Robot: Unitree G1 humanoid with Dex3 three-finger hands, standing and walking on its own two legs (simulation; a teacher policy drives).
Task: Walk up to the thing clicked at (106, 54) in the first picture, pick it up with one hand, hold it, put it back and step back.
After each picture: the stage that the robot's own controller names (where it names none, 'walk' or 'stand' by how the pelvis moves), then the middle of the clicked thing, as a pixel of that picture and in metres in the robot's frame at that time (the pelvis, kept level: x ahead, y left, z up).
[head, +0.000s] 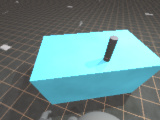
stand; (110, 49) +0.63 -0.15 +0.05
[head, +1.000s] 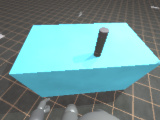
walk; (100, 44) +0.60 -0.06 +0.08
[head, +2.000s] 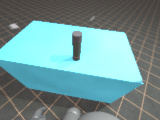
walk; (76, 47) +0.53 +0.17 +0.08
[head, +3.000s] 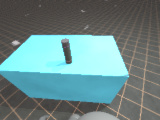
stand; (67, 52) +0.57 +0.26 +0.05
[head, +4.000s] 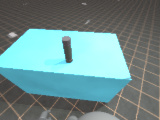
stand; (67, 51) +0.55 +0.22 +0.05
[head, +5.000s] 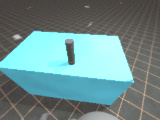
stand; (70, 53) +0.55 +0.20 +0.04
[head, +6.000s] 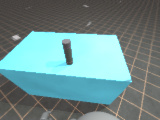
stand; (68, 53) +0.55 +0.22 +0.04
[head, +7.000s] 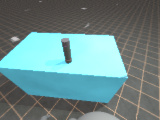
stand; (67, 51) +0.58 +0.24 +0.04
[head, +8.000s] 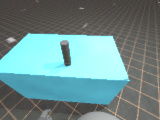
rise first; (66, 54) +0.54 +0.23 +0.04
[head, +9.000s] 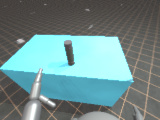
rise first; (69, 54) +0.55 +0.24 +0.05
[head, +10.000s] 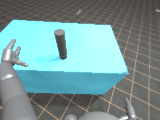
go down; (61, 46) +0.55 +0.21 +0.06
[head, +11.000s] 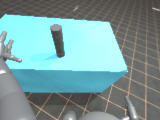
go down; (58, 43) +0.55 +0.22 +0.08
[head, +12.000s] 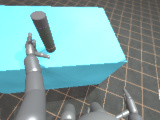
close in; (46, 36) +0.54 +0.24 +0.12
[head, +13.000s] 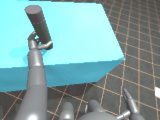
lift; (42, 32) +0.55 +0.24 +0.13
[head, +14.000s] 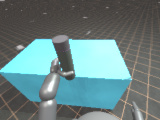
lift; (66, 60) +0.29 +0.15 +0.25
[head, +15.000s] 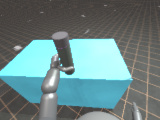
hold; (65, 56) +0.32 +0.16 +0.25
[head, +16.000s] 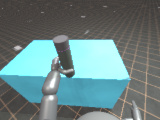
hold; (66, 59) +0.32 +0.15 +0.23
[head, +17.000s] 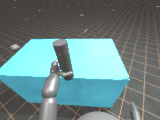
hold; (65, 62) +0.32 +0.16 +0.20
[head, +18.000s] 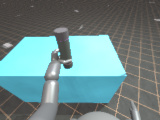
crouch; (65, 50) +0.40 +0.16 +0.22
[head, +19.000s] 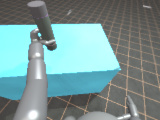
lower; (46, 30) +0.51 +0.23 +0.24
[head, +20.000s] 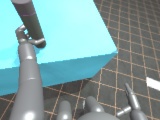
lower; (33, 27) +0.56 +0.23 +0.15
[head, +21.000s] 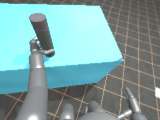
lower; (45, 39) +0.51 +0.22 +0.12
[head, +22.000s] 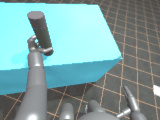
lower; (43, 37) +0.52 +0.22 +0.13
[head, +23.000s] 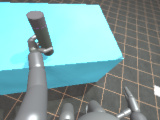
lower; (43, 37) +0.52 +0.23 +0.13
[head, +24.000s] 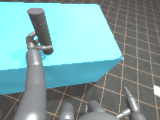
open; (43, 35) +0.54 +0.23 +0.13
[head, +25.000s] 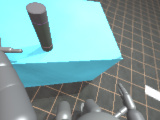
sink last; (43, 32) +0.52 +0.23 +0.13
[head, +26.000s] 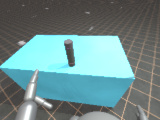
sink last; (70, 54) +0.53 +0.22 +0.09
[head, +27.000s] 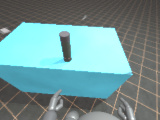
stand; (66, 48) +0.52 +0.22 +0.09
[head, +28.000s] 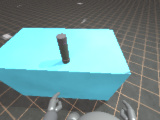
stand; (64, 50) +0.52 +0.22 +0.10
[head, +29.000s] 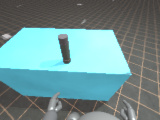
stand; (65, 50) +0.52 +0.22 +0.10
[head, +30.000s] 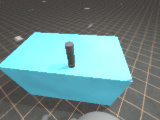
stand; (70, 56) +0.52 +0.20 +0.04
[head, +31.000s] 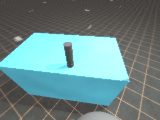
stand; (69, 55) +0.53 +0.21 +0.04
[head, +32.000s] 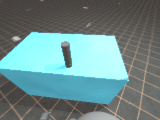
stand; (67, 55) +0.52 +0.22 +0.04
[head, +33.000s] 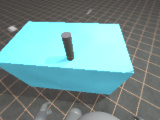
walk; (68, 48) +0.54 +0.20 +0.05
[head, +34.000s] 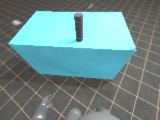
walk; (78, 29) +0.75 +0.14 +0.07
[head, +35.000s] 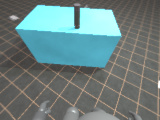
walk; (77, 17) +1.01 +0.22 +0.06
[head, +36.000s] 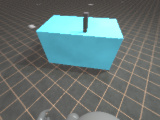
stand; (85, 23) +1.17 +0.14 +0.06
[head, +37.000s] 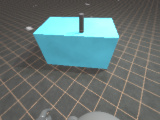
stand; (81, 23) +1.17 +0.17 +0.04
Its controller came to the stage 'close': yes
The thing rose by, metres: 0.20
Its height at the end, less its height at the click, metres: +0.00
